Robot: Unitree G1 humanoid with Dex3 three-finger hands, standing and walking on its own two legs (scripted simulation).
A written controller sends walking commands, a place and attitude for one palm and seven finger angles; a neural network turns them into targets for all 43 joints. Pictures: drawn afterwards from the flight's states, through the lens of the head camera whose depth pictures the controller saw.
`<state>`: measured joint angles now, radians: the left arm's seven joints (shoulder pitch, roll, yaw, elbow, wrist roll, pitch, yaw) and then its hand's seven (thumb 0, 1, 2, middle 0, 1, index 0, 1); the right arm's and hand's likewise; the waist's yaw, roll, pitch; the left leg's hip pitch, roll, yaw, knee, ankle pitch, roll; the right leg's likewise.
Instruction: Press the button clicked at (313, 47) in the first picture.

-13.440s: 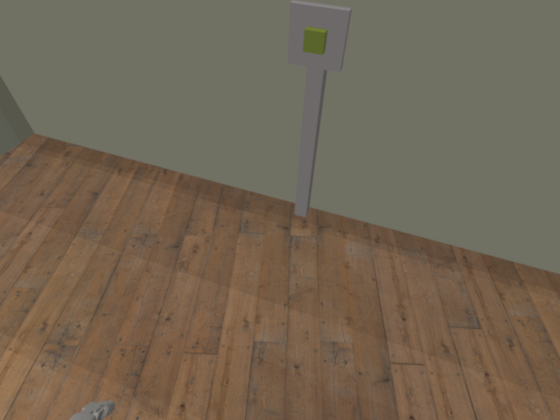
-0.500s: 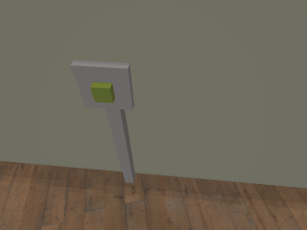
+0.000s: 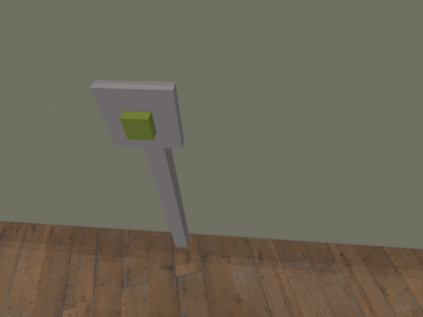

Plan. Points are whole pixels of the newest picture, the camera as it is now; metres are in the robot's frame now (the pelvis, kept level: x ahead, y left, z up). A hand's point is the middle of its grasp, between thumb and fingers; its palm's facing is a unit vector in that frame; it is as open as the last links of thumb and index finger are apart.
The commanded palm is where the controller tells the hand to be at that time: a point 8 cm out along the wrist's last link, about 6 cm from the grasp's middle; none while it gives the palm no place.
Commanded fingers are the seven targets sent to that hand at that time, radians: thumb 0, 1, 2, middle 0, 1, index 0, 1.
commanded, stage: look again from close up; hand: left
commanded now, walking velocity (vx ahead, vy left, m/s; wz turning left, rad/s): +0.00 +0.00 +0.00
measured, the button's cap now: (139, 124) +0.51 +0.20 +0.08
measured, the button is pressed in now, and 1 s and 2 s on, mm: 0 0 0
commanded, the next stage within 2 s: raise the hand and make a fist in 0.40 s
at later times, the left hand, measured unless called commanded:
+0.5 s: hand out of the picture +0.01 +0.21 -0.18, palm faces +0.02 -0.98 -0.18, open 7.3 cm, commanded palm +0.11 +0.26 -0.07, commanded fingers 0.00 0.90 0.90 -0.23 -0.33 -0.23 -0.33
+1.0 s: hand out of the picture +0.12 +0.20 -0.05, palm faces +0.10 -0.99 -0.05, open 4.8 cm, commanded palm +0.12 +0.25 -0.02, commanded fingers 0.00 0.90 0.90 -0.92 -1.08 -0.92 -1.08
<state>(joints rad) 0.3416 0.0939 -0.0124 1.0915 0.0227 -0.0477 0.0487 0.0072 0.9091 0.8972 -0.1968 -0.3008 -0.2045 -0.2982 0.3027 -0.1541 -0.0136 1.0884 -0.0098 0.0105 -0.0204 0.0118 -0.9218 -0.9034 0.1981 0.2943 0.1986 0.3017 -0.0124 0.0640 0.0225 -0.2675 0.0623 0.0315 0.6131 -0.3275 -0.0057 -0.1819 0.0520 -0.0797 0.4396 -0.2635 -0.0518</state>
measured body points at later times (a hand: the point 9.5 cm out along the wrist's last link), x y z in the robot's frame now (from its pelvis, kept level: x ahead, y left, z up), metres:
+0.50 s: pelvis +0.01 +0.04 +0.00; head +0.03 +0.04 +0.45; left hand +0.01 +0.26 -0.16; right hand +0.00 -0.17 -0.16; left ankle -0.02 +0.12 -0.74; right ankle -0.02 -0.09 -0.74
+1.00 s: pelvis -0.03 -0.01 -0.07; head +0.00 +0.02 +0.38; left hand +0.10 +0.26 -0.04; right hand +0.22 -0.24 -0.08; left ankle -0.02 +0.12 -0.74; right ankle -0.02 -0.09 -0.74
